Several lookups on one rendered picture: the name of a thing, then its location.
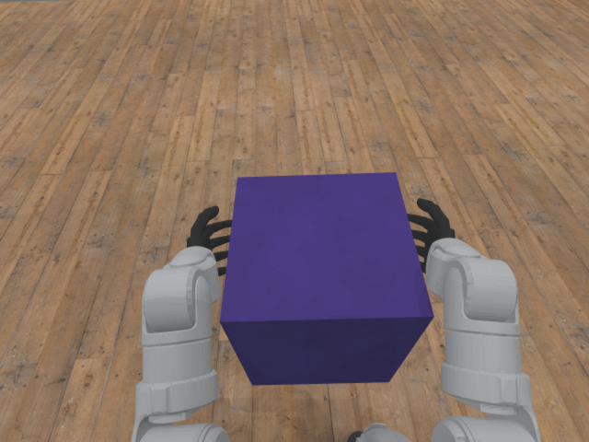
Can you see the robot right forearm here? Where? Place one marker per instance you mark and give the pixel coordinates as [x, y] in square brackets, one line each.
[482, 365]

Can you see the left robot upper arm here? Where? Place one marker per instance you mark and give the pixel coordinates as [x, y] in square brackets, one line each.
[186, 433]

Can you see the robot left hand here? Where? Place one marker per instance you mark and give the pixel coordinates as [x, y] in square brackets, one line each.
[201, 232]

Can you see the robot right shin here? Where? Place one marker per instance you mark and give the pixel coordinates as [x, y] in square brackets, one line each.
[376, 425]

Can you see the robot left forearm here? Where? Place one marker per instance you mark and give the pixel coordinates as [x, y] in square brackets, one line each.
[178, 379]

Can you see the robot right hand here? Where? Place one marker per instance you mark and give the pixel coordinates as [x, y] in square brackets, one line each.
[437, 228]

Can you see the carton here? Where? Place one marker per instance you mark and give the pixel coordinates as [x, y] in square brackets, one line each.
[323, 282]

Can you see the right robot upper arm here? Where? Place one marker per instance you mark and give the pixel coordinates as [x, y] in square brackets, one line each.
[478, 429]

